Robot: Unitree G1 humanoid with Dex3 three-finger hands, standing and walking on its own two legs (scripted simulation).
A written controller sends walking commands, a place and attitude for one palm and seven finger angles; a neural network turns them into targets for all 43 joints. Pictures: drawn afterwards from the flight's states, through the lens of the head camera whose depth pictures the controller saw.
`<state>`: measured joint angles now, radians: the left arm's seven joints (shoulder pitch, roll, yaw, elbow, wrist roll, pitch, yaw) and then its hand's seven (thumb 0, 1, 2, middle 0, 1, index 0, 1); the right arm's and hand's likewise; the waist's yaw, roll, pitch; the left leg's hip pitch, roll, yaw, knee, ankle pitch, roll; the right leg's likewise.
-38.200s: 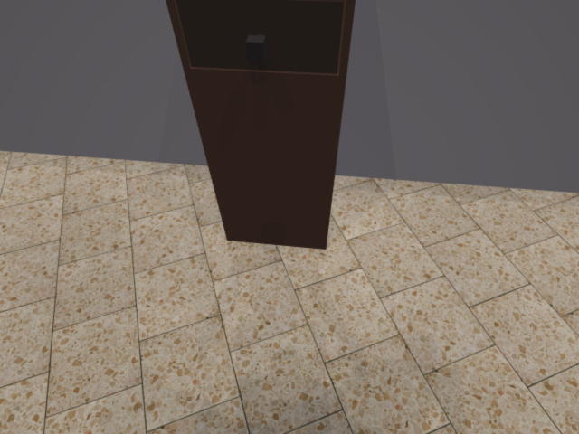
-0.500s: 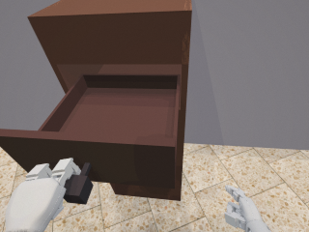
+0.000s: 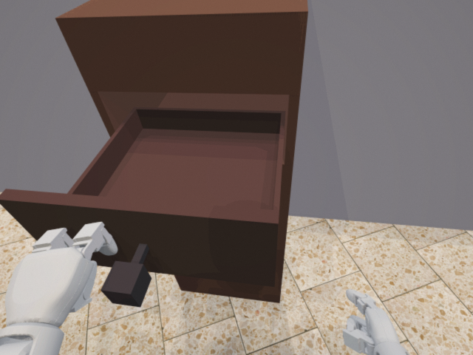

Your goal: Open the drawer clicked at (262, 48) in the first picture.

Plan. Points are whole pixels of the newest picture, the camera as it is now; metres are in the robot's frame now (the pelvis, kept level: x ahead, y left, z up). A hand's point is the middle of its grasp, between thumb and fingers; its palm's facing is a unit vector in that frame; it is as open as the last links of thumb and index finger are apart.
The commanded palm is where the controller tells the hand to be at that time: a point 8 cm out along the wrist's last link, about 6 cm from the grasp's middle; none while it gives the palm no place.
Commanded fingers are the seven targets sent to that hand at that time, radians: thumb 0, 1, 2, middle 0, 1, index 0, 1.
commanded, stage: open the thumb to release the handle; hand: left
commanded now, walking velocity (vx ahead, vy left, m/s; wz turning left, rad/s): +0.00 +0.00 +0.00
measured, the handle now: (133, 270) +0.19 +0.18 +0.12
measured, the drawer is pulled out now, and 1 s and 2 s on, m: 0.30 0.29 0.29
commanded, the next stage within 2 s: lift the hand off the handle in 0.30 s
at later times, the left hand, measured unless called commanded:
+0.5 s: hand (83, 297) +0.15 +0.24 +0.10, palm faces +0.09 -0.14 -0.99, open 13.6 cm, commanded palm +0.12 +0.23 +0.16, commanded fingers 0.00 -0.50 0.30 -0.30 -1.20 -0.30 -1.20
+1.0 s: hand (84, 277) +0.17 +0.23 +0.13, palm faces +0.13 -0.08 -0.99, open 13.2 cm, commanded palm +0.13 +0.22 +0.20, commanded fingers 0.00 -0.50 0.30 -0.30 -1.20 -0.30 -1.20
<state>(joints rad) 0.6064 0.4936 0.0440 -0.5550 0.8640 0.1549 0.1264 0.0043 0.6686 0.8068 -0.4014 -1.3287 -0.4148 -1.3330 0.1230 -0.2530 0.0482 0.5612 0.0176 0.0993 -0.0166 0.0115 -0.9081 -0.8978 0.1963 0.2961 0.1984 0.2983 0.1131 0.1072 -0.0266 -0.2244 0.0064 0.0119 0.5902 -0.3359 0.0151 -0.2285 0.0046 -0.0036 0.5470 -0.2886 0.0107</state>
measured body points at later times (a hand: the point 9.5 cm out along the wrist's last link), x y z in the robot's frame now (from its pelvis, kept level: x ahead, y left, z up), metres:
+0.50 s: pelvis +0.00 +0.00 +0.00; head -0.01 -0.03 +0.45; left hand +0.14 +0.25 +0.16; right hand +0.23 -0.20 -0.08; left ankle -0.01 +0.11 -0.73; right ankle +0.00 -0.13 -0.73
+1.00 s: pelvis -0.01 +0.00 +0.00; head -0.03 -0.04 +0.45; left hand +0.15 +0.24 +0.19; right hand +0.23 -0.18 -0.07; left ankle -0.01 +0.11 -0.73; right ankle +0.00 -0.13 -0.73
